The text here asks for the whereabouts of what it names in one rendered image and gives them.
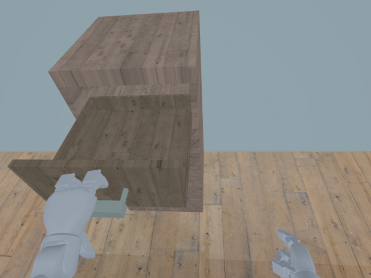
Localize cabinet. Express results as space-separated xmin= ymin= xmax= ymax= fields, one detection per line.
xmin=48 ymin=10 xmax=204 ymax=212

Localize drawer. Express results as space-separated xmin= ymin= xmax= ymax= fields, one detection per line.
xmin=8 ymin=94 xmax=192 ymax=208

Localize right robot hand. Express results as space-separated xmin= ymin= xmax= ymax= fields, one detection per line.
xmin=272 ymin=229 xmax=316 ymax=278

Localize handle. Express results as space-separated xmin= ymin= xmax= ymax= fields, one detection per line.
xmin=91 ymin=188 xmax=129 ymax=218

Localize left robot forearm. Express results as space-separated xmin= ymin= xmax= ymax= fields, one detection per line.
xmin=29 ymin=233 xmax=82 ymax=278

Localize left robot hand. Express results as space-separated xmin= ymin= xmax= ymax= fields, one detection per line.
xmin=43 ymin=169 xmax=108 ymax=259

